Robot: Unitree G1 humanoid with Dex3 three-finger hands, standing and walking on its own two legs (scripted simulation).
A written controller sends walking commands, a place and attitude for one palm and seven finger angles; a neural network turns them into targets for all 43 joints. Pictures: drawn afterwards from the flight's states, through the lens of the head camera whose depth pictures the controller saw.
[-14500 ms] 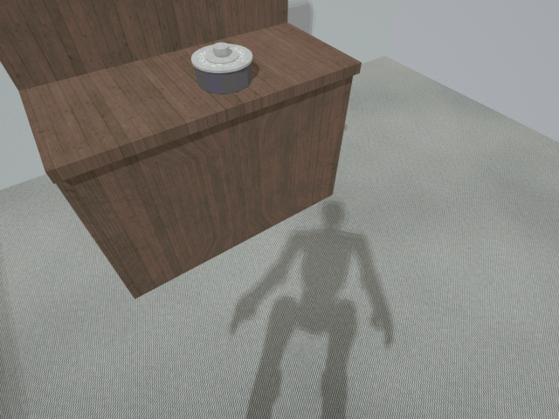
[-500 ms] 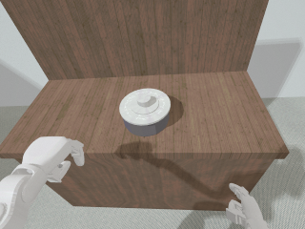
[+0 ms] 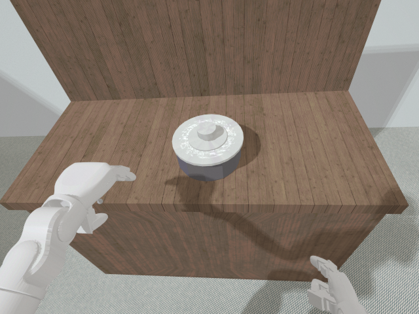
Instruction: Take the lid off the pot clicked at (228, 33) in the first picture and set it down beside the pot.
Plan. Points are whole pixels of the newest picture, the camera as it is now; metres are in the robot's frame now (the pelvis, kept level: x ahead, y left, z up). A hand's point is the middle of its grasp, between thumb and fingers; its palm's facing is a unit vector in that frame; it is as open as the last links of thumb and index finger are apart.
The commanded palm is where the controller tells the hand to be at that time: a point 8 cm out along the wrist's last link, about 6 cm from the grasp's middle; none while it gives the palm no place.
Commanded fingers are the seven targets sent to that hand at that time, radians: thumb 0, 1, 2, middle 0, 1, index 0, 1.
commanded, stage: reach forward and open the fingers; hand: left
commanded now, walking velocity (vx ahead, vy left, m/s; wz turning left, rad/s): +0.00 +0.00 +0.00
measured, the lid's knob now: (206, 130) +0.54 +0.07 +0.03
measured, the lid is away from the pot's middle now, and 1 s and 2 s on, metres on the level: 0.00 0.00 0.00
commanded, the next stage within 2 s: move the open hand above the knob in 0.04 s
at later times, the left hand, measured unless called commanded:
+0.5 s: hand (126, 171) +0.34 +0.21 +0.10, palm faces -0.21 -0.10 -0.97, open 10.5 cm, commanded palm +0.33 +0.20 +0.17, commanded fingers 0.00 -0.33 1.41 -0.80 -0.08 -0.80 -0.08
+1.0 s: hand (163, 140) +0.42 +0.14 +0.11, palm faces -0.18 -0.06 -0.98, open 10.4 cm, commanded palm +0.40 +0.15 +0.17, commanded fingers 0.00 -0.33 1.41 -0.80 -0.08 -0.80 -0.08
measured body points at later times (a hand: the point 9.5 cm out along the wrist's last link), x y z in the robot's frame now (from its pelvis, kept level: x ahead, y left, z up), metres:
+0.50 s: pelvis +0.01 -0.01 +0.00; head +0.02 -0.05 +0.45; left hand +0.35 +0.21 +0.15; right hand +0.20 -0.23 -0.11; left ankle +0.05 +0.09 -0.74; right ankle -0.03 -0.13 -0.74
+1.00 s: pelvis +0.02 -0.03 +0.00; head +0.05 -0.07 +0.44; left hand +0.42 +0.15 +0.17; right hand +0.19 -0.26 -0.13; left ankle +0.05 +0.09 -0.74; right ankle -0.03 -0.13 -0.74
